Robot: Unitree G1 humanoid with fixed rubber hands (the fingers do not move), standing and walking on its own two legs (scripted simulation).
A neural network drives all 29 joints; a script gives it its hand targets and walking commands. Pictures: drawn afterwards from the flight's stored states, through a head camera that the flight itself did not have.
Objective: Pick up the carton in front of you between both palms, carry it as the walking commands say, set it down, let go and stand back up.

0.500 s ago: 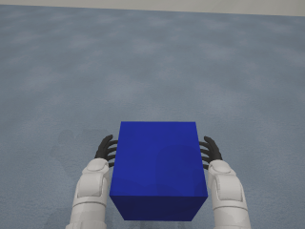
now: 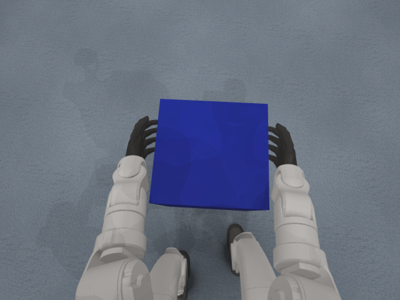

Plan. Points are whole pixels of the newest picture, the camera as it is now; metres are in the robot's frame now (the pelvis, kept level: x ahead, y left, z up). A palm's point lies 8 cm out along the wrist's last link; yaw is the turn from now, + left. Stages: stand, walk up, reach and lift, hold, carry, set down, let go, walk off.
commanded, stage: set down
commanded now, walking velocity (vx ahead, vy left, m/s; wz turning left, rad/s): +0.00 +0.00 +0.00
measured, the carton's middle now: (209, 164) +0.39 -0.02 -0.15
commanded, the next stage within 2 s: none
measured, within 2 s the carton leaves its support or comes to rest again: neither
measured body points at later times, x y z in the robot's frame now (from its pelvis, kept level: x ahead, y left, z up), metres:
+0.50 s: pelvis -0.02 +0.01 -0.13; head +0.23 -0.04 +0.24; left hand +0.47 +0.09 -0.21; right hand +0.42 -0.20 -0.22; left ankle +0.01 +0.13 -0.69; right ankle +0.11 -0.11 -0.69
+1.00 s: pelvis -0.05 +0.01 -0.25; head +0.28 -0.03 +0.06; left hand +0.50 +0.06 -0.37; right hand +0.44 -0.24 -0.38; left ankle +0.01 +0.13 -0.69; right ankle +0.11 -0.11 -0.69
